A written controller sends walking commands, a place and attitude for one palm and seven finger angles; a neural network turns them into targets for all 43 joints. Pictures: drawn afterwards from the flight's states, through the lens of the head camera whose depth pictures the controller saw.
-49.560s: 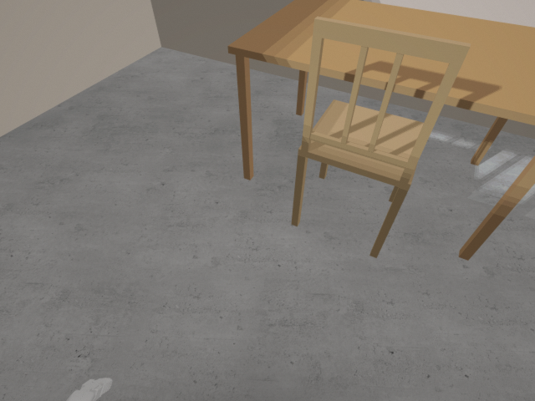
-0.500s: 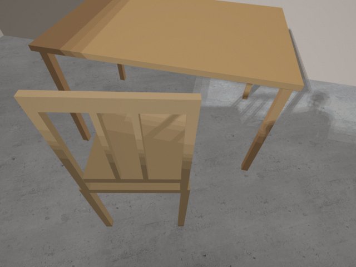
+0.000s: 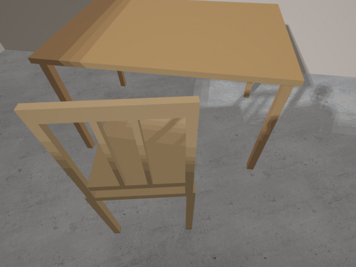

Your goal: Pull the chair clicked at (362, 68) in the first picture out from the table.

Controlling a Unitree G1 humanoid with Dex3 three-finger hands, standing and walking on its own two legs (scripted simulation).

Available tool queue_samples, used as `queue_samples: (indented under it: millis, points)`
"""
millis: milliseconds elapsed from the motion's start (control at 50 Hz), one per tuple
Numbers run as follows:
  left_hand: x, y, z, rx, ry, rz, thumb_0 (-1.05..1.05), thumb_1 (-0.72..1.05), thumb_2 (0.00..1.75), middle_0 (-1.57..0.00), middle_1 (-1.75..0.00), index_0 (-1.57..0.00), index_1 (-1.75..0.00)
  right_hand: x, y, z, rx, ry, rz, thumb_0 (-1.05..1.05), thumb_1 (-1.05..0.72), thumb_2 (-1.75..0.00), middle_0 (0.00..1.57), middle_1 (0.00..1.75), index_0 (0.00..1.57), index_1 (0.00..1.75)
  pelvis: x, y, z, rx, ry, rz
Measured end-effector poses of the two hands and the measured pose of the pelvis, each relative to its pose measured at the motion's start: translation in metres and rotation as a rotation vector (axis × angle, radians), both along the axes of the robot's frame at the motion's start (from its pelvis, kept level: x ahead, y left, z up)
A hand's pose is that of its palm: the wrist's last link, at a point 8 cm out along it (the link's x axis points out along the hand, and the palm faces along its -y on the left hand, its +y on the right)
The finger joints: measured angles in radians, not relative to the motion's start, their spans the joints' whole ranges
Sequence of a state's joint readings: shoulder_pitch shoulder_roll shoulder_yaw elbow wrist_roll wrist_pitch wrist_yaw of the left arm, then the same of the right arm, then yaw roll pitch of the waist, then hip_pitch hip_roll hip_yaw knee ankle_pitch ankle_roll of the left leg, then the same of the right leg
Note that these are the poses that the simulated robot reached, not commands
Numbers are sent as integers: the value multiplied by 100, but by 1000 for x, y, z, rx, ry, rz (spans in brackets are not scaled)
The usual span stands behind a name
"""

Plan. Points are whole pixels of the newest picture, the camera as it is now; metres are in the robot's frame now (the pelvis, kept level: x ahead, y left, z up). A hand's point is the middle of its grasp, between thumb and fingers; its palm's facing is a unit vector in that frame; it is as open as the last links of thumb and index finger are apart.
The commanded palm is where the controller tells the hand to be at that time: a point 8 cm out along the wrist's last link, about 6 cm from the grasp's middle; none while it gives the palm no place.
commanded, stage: look again from close up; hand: left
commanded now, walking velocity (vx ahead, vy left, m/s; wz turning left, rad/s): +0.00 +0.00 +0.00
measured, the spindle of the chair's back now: (111, 157) +0.41 +0.23 -0.05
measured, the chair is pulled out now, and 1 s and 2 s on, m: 0.30 0.30 0.30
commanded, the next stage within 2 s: raise the hand toward the chair's back in 0.82 s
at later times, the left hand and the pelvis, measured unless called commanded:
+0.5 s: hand out of the picture +0.03 +0.16 -0.17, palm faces +0.00 -0.97 -0.22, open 7.4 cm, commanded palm none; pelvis +0.01 -0.03 +0.00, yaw +0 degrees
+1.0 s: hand out of the picture +0.06 +0.18 -0.13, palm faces +0.17 -0.96 -0.23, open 7.4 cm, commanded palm +0.10 +0.21 -0.07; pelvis -0.01 -0.01 +0.01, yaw +0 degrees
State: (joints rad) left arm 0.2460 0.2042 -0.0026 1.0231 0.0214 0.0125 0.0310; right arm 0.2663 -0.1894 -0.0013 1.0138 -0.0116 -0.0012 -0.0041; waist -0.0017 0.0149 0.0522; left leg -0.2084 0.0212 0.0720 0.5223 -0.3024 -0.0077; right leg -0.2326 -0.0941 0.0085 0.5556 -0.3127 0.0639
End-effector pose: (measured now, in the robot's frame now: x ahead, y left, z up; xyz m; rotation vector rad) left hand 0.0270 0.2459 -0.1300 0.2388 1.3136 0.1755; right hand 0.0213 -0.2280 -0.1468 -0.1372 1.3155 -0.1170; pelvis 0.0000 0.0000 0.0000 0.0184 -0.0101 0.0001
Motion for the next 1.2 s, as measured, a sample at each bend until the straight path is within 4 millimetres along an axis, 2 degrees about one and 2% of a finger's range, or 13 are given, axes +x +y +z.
queue_samples:
  millis: [200, 360, 560, 940, 960, 980, 1040, 1100, 1160, 1200]
  points:
    - [1, -29, -6, -43, 12, 5, 1, 91, 90, -20, -30, -20, -30, 14, -14, 3, -11, -8, -2, 1, -91, -90, 20, 30, 20, 30, 7, -14, 1, 1, -7, 0]
    - [1, -37, -6, -45, 7, 10, 1, 91, 90, -20, -30, -20, -30, 18, -23, 5, -16, -13, -2, 1, -91, -90, 20, 30, 20, 30, 8, -22, 3, -1, -12, 1]
    - [-9, -41, -6, -53, 35, 12, 1, 91, 90, -20, -30, -20, -30, 4, -24, 6, -14, 32, -8, 1, -91, -90, 20, 30, 20, 30, 6, -26, 5, -4, -5, 1]
    - [-24, -40, -10, -72, 51, 25, 1, 91, 90, -20, -30, -20, -30, -22, -9, 8, -8, 76, -29, 1, -91, -90, 20, 30, 20, 30, 2, -19, 6, -15, -10, 4]
    - [-16, -37, -4, -75, -4, 92, 1, 91, 90, -20, -30, -20, -30, -20, -11, 9, -26, 52, -29, 1, -91, -90, 20, 30, 20, 30, -1, -17, 5, -22, -15, 5]
    - [0, -30, 9, -54, -118, 118, 2, 91, 90, -20, -30, -20, -30, -15, -13, 12, -52, -2, -24, 1, -91, -90, 20, 30, 20, 30, -3, -16, 5, -20, -24, 2]
    - [58, -16, 64, 15, -516, 117, 3, 90, 89, -20, -30, -20, -29, 12, -18, 20, -74, -207, 12, 2, -91, -90, 20, 30, 20, 30, -10, -12, 3, -11, -19, 23]
    - [110, -17, 113, 4, -868, 66, 2, 87, 88, -19, -29, -19, -29, 48, -24, 29, -84, -403, 53, 2, -91, -90, 20, 30, 20, 30, -21, -10, -3, -10, 13, 53]
    - [143, -30, 133, -91, -1152, 4, 2, 82, 86, -18, -28, -18, -28, 84, -31, 44, -104, -585, 97, 2, -91, -90, 20, 30, 20, 30, -34, -13, -17, -8, 82, 51]
    - [146, -42, 130, -184, -1284, -36, 1, 78, 84, -18, -28, -18, -27, 105, -34, 54, -118, -684, 136, 2, -90, -90, 20, 30, 20, 30, -40, -16, -30, -5, 124, 38]
